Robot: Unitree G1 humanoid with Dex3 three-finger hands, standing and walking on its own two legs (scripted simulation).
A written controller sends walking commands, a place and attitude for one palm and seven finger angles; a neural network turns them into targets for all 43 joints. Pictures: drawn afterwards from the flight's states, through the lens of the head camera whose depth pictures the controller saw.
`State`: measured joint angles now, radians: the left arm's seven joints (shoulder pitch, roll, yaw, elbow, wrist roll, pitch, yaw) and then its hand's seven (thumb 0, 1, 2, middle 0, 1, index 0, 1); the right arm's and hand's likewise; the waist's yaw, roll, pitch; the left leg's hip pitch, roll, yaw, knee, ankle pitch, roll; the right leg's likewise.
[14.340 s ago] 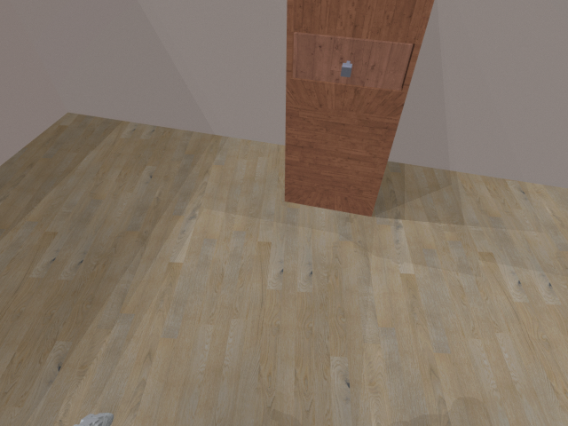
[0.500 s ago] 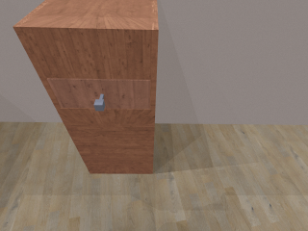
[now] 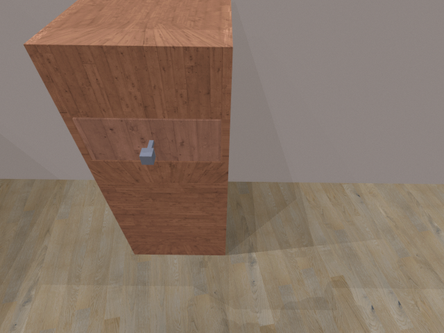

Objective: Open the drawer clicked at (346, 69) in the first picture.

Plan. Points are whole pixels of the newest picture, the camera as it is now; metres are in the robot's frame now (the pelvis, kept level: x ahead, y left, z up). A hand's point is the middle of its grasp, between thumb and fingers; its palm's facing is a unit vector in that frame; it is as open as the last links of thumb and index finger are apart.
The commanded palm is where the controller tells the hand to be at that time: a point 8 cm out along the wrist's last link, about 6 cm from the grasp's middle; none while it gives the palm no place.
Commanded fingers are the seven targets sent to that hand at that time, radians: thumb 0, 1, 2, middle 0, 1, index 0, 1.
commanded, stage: raise the hand with hooked fingers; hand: left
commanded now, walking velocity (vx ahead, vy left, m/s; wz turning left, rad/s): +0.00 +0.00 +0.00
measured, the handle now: (149, 151) +0.55 +0.25 -0.03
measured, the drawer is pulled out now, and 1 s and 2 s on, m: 0.00 0.00 0.00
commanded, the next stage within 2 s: move the hooked fingers above the handle in 1.80 s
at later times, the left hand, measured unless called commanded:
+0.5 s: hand (113, 303) +0.18 +0.22 -0.05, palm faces +0.05 -0.08 -1.00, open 9.6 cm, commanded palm +0.17 +0.21 +0.02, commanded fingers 0.00 0.18 0.59 -0.25 -0.76 -0.25 -0.76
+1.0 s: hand (116, 238) +0.27 +0.22 +0.02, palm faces +0.08 -0.09 -0.99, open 12.6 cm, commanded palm +0.24 +0.22 +0.08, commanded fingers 0.00 -0.41 0.34 -0.29 -1.14 -0.29 -1.14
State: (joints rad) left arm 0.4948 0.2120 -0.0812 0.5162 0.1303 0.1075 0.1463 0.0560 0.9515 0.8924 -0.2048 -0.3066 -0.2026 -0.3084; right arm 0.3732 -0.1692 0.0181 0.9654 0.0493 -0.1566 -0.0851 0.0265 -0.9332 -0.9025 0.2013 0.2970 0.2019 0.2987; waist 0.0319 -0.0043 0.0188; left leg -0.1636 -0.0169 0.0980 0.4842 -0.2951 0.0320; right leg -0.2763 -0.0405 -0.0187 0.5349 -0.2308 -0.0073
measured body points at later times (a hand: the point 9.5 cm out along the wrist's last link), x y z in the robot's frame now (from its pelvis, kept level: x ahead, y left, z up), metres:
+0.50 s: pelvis +0.01 -0.03 -0.04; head +0.04 -0.05 +0.40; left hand +0.17 +0.22 +0.00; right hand +0.29 -0.21 -0.10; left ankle -0.02 +0.09 -0.74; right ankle +0.04 -0.12 -0.74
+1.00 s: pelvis +0.02 -0.02 -0.01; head +0.06 -0.05 +0.43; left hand +0.26 +0.23 +0.08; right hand +0.22 -0.26 -0.13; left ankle -0.02 +0.09 -0.74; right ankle +0.04 -0.12 -0.74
